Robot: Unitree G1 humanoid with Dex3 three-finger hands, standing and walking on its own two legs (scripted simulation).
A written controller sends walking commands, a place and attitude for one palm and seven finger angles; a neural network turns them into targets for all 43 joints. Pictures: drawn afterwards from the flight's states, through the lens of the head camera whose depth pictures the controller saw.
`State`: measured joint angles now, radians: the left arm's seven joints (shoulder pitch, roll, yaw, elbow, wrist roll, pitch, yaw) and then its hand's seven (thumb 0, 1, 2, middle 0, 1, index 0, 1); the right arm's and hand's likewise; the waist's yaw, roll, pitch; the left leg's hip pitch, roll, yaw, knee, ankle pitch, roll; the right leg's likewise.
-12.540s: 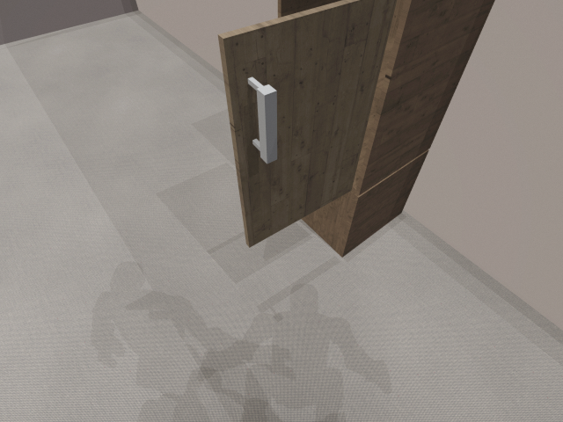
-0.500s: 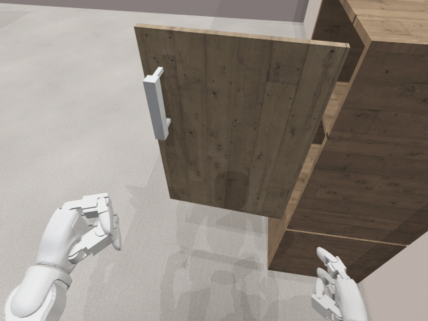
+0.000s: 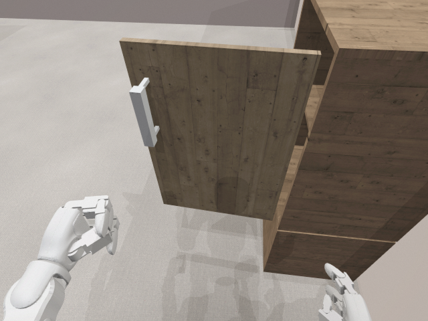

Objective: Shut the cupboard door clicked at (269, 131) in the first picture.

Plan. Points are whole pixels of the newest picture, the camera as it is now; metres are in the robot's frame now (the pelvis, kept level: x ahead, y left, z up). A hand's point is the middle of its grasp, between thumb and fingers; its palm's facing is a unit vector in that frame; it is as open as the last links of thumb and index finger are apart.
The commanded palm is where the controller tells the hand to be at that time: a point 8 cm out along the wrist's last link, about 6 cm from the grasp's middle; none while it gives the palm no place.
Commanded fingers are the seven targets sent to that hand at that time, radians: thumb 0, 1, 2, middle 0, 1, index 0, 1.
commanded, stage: raise the hand and make a fist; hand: left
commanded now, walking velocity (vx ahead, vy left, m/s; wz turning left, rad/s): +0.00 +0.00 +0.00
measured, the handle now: (148, 113) +0.53 +0.21 +0.11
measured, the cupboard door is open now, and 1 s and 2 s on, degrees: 86 86 86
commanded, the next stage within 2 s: bring the fist close to the handle in 0.12 s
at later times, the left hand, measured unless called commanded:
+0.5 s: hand (117, 199) +0.28 +0.19 +0.12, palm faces -0.08 -0.99 -0.07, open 3.1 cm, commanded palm +0.26 +0.24 +0.11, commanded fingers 0.00 0.90 0.90 -1.30 -1.50 -1.30 -1.50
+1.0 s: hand (138, 158) +0.38 +0.18 +0.11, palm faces -0.08 -1.00 -0.03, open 3.1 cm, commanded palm +0.37 +0.23 +0.11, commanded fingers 0.00 0.90 0.90 -1.30 -1.50 -1.30 -1.50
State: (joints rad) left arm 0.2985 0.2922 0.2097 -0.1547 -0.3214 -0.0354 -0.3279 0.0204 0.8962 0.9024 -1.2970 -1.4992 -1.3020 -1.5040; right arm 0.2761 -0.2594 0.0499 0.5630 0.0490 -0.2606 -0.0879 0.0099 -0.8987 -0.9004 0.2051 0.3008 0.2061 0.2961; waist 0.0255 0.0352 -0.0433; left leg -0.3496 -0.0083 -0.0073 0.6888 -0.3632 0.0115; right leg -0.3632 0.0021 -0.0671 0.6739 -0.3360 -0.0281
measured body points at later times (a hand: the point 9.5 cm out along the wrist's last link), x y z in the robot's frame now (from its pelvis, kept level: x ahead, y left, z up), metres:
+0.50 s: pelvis -0.01 +0.00 +0.00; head +0.00 -0.01 +0.45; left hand +0.28 +0.24 +0.13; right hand +0.16 -0.23 -0.08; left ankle +0.00 +0.11 -0.72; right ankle +0.01 -0.10 -0.72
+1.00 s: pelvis +0.01 +0.00 +0.00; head +0.04 +0.00 +0.45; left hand +0.38 +0.24 +0.12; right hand +0.15 -0.25 -0.09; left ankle +0.00 +0.11 -0.72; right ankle +0.01 -0.10 -0.72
